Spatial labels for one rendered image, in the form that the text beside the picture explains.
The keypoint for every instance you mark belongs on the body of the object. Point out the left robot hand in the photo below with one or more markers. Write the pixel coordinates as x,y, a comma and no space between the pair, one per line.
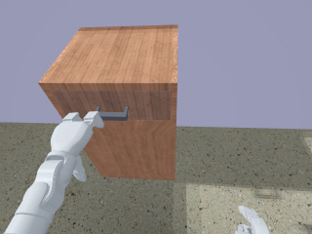
73,134

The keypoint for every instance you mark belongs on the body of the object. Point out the right robot hand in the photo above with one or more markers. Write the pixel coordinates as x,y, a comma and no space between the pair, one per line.
258,225

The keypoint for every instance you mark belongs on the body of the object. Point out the handle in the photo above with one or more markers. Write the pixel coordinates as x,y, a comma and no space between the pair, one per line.
113,116

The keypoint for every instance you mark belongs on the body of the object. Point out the cabinet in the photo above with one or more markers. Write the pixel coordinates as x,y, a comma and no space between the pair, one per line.
123,58

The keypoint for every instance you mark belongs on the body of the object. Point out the left robot forearm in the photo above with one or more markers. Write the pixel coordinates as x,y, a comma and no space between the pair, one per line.
41,200

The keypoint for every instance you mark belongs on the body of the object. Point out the drawer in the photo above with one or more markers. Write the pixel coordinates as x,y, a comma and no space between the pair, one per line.
143,105

